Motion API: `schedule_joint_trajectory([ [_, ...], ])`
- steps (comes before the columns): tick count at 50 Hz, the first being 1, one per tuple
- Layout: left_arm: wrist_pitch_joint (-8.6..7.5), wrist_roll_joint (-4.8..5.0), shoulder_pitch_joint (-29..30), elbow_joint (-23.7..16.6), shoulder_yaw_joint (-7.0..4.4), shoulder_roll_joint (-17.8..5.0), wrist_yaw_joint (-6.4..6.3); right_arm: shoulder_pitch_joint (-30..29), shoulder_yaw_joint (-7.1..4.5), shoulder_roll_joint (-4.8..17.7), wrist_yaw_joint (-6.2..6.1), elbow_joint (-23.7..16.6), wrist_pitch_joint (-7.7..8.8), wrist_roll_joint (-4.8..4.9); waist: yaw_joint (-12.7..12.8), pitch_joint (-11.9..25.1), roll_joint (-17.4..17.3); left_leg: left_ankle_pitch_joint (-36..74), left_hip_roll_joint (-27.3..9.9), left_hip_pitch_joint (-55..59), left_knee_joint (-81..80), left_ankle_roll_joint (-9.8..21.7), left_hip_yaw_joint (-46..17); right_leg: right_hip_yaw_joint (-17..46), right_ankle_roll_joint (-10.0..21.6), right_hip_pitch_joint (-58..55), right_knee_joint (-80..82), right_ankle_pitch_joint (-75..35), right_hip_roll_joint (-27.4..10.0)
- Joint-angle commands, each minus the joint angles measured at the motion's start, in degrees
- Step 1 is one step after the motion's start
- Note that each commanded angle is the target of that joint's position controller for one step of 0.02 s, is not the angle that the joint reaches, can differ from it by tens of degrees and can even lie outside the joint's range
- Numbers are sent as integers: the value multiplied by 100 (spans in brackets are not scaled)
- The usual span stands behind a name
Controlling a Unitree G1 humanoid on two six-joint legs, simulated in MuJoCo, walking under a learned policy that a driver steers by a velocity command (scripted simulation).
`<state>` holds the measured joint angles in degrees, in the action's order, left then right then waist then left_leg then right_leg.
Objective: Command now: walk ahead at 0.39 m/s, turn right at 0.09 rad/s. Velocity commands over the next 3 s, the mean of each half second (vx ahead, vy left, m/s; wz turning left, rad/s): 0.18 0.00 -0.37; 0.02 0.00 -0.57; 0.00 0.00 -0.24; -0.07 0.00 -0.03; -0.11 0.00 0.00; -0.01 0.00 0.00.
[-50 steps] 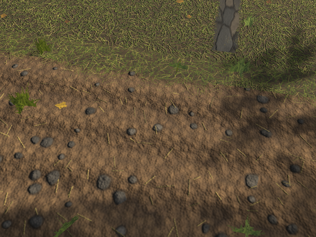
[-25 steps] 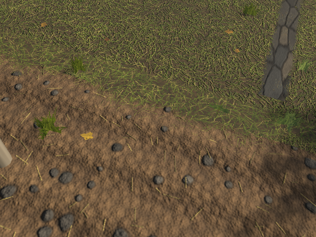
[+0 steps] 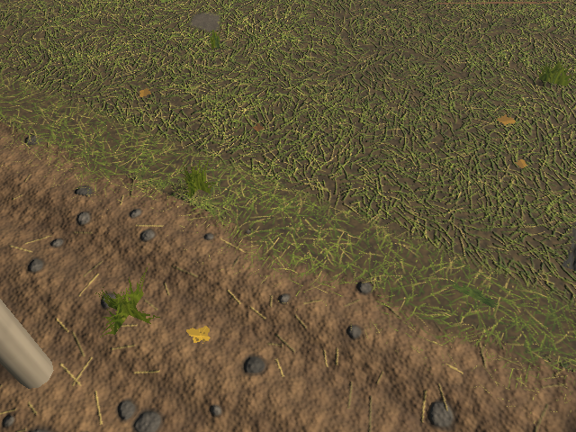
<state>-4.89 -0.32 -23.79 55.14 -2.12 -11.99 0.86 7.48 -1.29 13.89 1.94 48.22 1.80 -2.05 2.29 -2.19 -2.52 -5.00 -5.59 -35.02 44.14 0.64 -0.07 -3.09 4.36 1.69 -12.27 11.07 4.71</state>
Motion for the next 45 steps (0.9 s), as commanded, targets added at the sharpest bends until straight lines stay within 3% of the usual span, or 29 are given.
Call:
schedule_joint_trajectory([
  [1,-49,-1,-232,-123,-130,-786,-43,-511,33,127,-40,-405,102,37,11,-164,613,433,360,565,-741,-72,370,613,579,412,13,-3382,-1304],
  [4,11,-29,-169,-103,-146,-897,-93,-332,-4,290,-151,-339,183,50,-78,58,825,249,589,1044,-1125,35,203,830,429,104,-709,-4158,-1344],
  [6,49,20,132,-201,-187,-989,-130,404,-95,536,-245,-91,280,21,-430,312,738,512,683,1931,-1910,178,122,991,221,84,-1586,-4016,-1174],
  [7,37,99,186,-290,-172,-910,-134,951,-170,797,-304,43,376,-73,-636,686,436,1708,246,2974,-2104,303,-115,891,72,586,-2480,-3186,-906],
  [8,24,183,-7,-575,-87,-542,-164,1573,-269,1287,-351,12,416,-196,-671,1569,-454,4615,-1409,4520,-1508,671,-1364,594,-90,1699,-4044,-297,-470],
  [9,158,319,-847,-458,-72,-328,-258,1435,-339,1399,-288,-93,279,31,-482,2527,-1246,5851,-2425,5181,-1412,1518,-2291,358,-137,2485,-5459,2911,113],
  [10,317,103,-659,-287,-218,-810,-302,1211,-269,965,-267,-222,168,180,-446,2192,-330,4735,-2020,4447,-1678,1447,-1922,598,-129,2564,-5796,2646,-192],
  [11,381,11,-278,-367,-248,-749,-251,719,-165,621,-297,-305,137,165,-307,1407,-235,3687,-1678,3690,-2024,1276,-1416,589,-190,2711,-5777,2217,-362],
  [12,437,-48,-66,-418,-255,-657,-199,385,-98,422,-348,-358,107,129,-179,863,-271,2946,-1398,3048,-2371,1129,-1038,539,-280,2736,-5626,1871,-533],
  [13,523,-109,64,-459,-272,-627,-142,250,-83,380,-409,-372,86,128,-104,561,-431,2498,-1212,2568,-2624,1067,-713,501,-372,2638,-5510,1599,-629],
  [14,612,-148,-13,-461,-275,-569,-102,229,-98,429,-440,-365,75,110,-39,507,-520,2340,-1114,2209,-2740,1072,-465,388,-451,2416,-5597,1409,-589],
  [17,773,-117,36,-574,-309,-537,-86,194,-139,510,-444,-385,103,68,73,628,-355,1821,-1148,1950,-2881,1249,-120,327,-532,2358,-5552,1177,-569],
  [21,906,-150,623,-901,-275,-530,9,216,-184,584,-452,-361,30,41,-49,483,-506,197,-1159,1957,-3077,1202,134,214,-528,2472,-4522,855,-742],
  [27,912,-79,1107,-1333,-237,-626,111,400,-337,940,-350,-334,-144,11,-273,559,-540,-430,-1445,2109,-2748,1068,306,-165,-317,1787,-3154,1271,-637],
  [29,844,-64,916,-1367,-236,-608,111,356,-393,1053,-332,-331,-211,58,-127,571,-415,-475,-1408,1981,-2314,774,518,-263,-164,1217,-2212,917,-528],
  [30,783,-65,702,-1301,-263,-705,89,530,-415,1012,-314,-267,-260,38,-66,544,-81,-661,-1263,1720,-1866,440,715,-39,-59,791,-1517,563,-496],
  [31,704,-122,596,-1315,-348,-1111,20,767,-380,728,-260,-265,-323,25,-90,359,1156,-1516,-688,1144,-568,-17,1242,1396,153,611,-321,478,-1394],
  [32,693,-102,660,-1481,-535,-1958,-25,480,-278,394,-314,-689,-370,95,-78,-63,2280,-3149,438,-234,357,-410,1122,3415,938,758,-51,-1066,-2738],
  [33,708,-152,343,-1361,-581,-1820,-108,6,-296,596,-362,-728,-447,15,219,-20,1411,-3000,334,-115,1352,-376,267,3025,1302,992,-205,-1422,-2664],
  [35,733,-93,1114,-1470,-426,-1344,-167,269,-316,564,-318,-607,-426,160,-287,-13,992,-1934,280,66,1486,-277,-87,2026,926,1169,-337,-1006,-1828],
  [37,711,-28,1482,-1640,-356,-1104,-152,529,-381,736,-288,-472,-374,4,-382,329,1030,-1537,423,190,1718,-229,-14,1702,819,865,-546,-1736,-1470],
  [40,658,14,1145,-1603,-377,-1159,-104,455,-356,605,-271,-569,-400,60,-263,542,742,-1576,472,145,1558,-300,-93,1875,910,465,-682,-2077,-1502],
  [45,686,-52,835,-1585,-440,-1315,-113,146,-297,576,-334,-809,-430,99,-8,459,960,-1824,560,311,586,-303,-206,2445,1034,346,-760,-1561,-1550],
])
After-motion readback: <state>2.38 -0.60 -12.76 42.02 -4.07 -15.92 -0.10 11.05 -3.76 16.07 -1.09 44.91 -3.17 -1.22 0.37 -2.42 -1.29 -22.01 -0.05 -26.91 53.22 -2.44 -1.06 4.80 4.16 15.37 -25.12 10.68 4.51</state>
